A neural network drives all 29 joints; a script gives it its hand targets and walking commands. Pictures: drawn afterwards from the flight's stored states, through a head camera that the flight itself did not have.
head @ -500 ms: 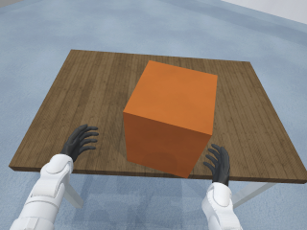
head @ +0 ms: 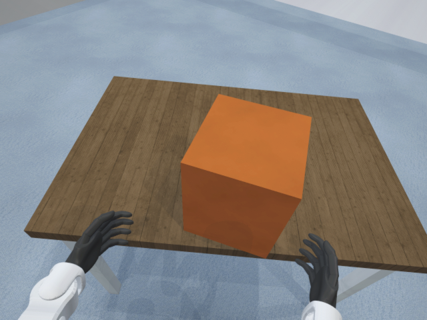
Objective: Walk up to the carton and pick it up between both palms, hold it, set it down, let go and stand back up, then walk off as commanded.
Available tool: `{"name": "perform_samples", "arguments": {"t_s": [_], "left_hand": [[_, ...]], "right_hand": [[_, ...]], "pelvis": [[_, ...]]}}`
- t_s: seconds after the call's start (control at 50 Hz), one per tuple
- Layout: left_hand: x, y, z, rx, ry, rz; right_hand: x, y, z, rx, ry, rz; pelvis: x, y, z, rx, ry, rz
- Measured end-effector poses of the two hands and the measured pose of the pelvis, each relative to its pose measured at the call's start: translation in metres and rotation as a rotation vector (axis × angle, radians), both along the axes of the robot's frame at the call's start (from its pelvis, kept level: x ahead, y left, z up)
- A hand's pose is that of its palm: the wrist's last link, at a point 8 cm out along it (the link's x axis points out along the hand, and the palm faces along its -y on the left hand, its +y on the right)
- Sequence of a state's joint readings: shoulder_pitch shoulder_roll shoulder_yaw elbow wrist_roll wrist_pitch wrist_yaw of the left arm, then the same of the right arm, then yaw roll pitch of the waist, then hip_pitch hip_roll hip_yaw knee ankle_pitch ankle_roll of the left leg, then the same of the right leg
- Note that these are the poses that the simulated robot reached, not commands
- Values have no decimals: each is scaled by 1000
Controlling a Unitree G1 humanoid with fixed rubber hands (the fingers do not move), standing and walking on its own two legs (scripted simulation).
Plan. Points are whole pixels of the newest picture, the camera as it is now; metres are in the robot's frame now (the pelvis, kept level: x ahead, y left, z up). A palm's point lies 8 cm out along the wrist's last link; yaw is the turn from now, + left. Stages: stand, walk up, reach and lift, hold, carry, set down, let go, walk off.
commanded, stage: set down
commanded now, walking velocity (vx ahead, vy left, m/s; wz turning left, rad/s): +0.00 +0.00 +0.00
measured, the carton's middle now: (242, 178) +0.42 -0.03 +0.01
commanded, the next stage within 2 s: let go in 1.82 s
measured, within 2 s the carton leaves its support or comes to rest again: neither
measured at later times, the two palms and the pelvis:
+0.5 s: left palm (66, 309) +0.15 +0.25 +0.00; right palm out of the picture +0.16 -0.16 +0.01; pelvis -0.02 +0.00 +0.00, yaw +1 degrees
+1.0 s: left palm (90, 289) +0.18 +0.23 -0.01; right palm out of the picture +0.17 -0.20 -0.02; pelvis +0.02 -0.03 +0.00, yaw +0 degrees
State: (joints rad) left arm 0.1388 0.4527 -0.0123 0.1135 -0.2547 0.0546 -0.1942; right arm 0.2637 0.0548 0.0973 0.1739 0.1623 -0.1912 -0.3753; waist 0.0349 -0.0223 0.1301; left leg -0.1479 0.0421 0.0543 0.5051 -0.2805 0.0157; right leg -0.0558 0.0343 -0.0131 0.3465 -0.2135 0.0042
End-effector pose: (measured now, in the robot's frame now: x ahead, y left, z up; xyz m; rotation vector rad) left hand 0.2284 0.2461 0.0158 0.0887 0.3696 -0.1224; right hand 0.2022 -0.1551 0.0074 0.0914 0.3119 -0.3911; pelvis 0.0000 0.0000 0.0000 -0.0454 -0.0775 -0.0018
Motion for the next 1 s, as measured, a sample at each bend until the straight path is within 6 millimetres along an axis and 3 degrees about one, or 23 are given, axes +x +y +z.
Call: {"name": "perform_samples", "arguments": {"t_s": [0.24, 0.48, 0.58, 0.74, 0.86, 1.0], "left_hand": [[-44, 9, -5, -12, 31, 36], [-80, 9, -16, -6, 68, 76], [-78, -2, -14, -10, 66, 72], [-57, -8, -8, 20, 71, 95], [-47, -9, -12, 43, 104, 119], [-46, -14, -30, 56, 187, 142]], "right_hand": [[-38, 0, 3, -13, 59, 11], [-43, -1, -1, -22, 136, 55], [-35, -10, -3, -15, 150, 63], [-23, -30, -5, -14, 170, 81], [-29, -40, -15, -8, 223, 84], [-34, -47, -30, -14, 278, 114]], "pelvis": [[-11, 3, 0, 6, -39, 2], [-23, 3, -3, 7, -58, 19], [-22, 0, -3, 11, -51, 23], [-8, -10, -1, 24, -30, 14], [8, -19, 1, 29, -22, 10], [24, -26, 2, 32, -2, 8]]}}
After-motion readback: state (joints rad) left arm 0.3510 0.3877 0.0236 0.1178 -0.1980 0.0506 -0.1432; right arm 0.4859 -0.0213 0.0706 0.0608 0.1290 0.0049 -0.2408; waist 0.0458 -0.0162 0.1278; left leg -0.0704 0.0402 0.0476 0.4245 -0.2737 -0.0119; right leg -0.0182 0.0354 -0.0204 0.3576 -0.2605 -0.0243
